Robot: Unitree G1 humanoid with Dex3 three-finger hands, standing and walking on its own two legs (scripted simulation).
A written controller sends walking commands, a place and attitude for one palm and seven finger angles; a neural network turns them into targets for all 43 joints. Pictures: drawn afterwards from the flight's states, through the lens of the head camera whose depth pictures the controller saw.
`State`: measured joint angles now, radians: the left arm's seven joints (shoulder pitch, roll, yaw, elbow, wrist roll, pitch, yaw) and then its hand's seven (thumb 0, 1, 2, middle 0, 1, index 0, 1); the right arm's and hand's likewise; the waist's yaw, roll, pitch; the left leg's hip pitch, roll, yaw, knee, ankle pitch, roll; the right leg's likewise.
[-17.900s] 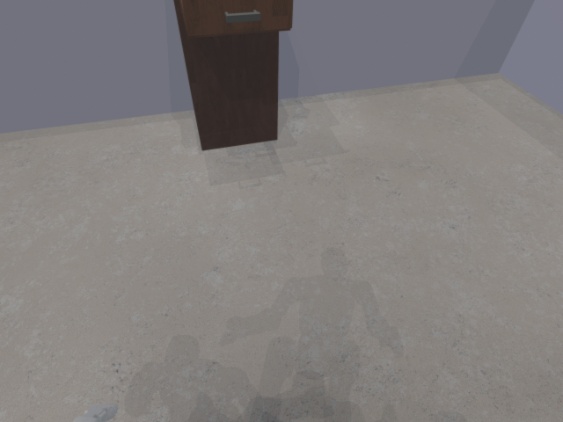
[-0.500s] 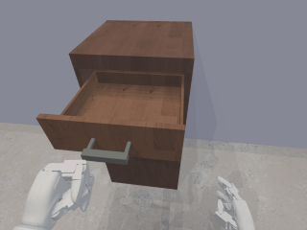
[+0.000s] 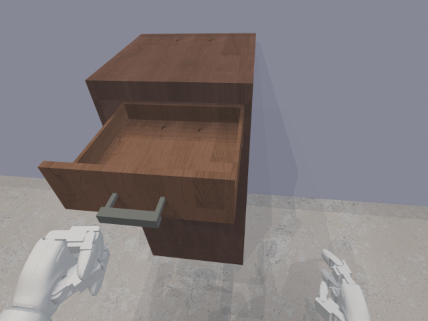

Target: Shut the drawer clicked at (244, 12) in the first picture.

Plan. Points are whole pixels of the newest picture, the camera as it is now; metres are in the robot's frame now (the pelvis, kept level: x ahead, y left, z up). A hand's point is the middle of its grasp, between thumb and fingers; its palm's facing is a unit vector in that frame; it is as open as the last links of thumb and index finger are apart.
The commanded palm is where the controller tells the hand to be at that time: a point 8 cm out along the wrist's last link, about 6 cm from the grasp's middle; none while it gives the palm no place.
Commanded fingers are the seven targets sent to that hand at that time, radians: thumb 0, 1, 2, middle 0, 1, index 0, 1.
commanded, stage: bring the fist close to the handle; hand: left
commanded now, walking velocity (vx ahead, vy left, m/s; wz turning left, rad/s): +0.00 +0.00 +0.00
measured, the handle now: (133, 208) +0.32 +0.21 +0.06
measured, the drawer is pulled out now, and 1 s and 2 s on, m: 0.29 0.29 0.26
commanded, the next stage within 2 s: push the drawer shut in 1.34 s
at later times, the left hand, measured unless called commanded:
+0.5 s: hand (113, 259) +0.18 +0.19 +0.10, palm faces +0.01 -1.00 -0.04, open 3.3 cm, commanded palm +0.15 +0.24 +0.10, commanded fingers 0.00 0.90 0.90 -1.40 -1.60 -1.40 -1.60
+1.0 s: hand (141, 251) +0.23 +0.17 +0.06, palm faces -0.03 -1.00 -0.04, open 3.3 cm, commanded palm +0.19 +0.23 +0.06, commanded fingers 0.00 0.90 0.90 -1.40 -1.60 -1.40 -1.60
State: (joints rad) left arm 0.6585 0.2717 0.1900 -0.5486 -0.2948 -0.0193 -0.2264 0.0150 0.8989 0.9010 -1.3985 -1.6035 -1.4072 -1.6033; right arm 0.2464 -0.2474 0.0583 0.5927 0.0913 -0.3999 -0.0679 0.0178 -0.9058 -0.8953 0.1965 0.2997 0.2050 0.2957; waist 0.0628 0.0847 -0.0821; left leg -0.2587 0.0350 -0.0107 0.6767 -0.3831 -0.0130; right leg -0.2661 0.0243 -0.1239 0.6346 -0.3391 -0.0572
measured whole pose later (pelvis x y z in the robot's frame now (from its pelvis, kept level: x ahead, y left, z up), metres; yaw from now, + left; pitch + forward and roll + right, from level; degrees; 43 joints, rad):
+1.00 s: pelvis +0.00 +0.04 -0.02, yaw +0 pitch +7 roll -1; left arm 0.39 0.15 -0.01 -0.19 -0.15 -0.24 -0.08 0.02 0.90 0.90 -1.40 -1.60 -1.40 -1.60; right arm 0.26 -0.24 0.04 0.55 0.02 -0.26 -0.01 0.02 -0.91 -0.89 0.20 0.30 0.21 0.30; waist -0.01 0.04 -0.06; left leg -0.53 -0.02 0.02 0.86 -0.45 0.04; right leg -0.55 -0.04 -0.09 0.83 -0.40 -0.01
